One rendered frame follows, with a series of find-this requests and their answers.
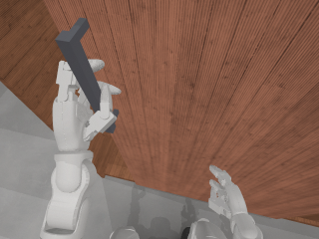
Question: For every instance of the right robot foot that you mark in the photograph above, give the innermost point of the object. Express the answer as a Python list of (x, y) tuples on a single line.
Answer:
[(185, 233)]

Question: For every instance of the left robot thigh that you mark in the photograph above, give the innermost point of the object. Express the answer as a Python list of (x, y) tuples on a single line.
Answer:
[(125, 232)]

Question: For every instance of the left robot hand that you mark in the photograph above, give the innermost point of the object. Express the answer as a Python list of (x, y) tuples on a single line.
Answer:
[(71, 112)]

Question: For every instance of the right robot hand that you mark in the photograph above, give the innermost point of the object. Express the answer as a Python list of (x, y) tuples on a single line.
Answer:
[(230, 200)]

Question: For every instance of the left robot forearm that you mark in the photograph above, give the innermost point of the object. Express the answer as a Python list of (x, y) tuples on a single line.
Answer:
[(68, 209)]

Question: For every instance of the right robot forearm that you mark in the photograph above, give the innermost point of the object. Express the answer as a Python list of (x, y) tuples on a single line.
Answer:
[(243, 226)]

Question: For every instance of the handle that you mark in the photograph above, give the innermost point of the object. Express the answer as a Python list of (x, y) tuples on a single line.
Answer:
[(73, 51)]

